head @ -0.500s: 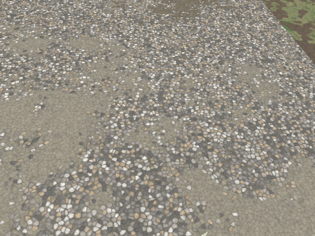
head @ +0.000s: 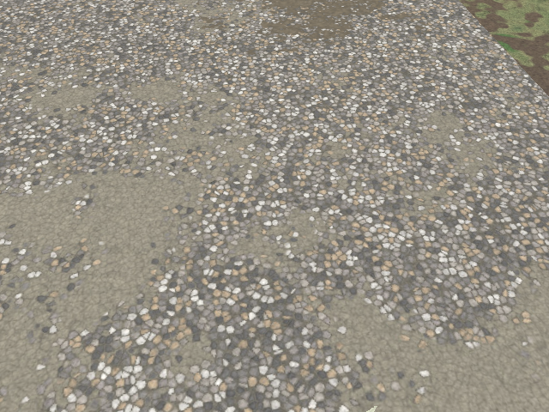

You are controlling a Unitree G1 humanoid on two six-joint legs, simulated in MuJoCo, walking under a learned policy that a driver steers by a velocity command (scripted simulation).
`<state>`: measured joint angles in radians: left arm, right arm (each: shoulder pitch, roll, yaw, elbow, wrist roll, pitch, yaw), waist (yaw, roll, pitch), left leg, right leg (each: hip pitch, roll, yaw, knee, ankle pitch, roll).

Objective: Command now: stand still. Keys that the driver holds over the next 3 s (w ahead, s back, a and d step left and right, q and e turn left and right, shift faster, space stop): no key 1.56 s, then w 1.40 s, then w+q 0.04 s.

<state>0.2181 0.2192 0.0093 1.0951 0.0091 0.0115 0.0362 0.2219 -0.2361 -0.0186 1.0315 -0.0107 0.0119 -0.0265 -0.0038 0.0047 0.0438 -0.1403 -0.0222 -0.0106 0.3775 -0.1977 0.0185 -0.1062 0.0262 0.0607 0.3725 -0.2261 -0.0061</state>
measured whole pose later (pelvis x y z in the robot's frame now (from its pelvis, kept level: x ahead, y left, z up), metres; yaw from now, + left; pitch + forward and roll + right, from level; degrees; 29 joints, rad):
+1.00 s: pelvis +0.00 +0.00 +0.00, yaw +0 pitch -1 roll +0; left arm 0.30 0.15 -0.01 1.16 0.01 0.00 0.05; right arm 0.29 -0.15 0.00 1.15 -0.01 0.00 -0.04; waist 0.00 0.00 0.03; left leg -0.17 -0.02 -0.02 0.41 -0.22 0.01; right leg -0.13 0.03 0.05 0.40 -0.24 -0.01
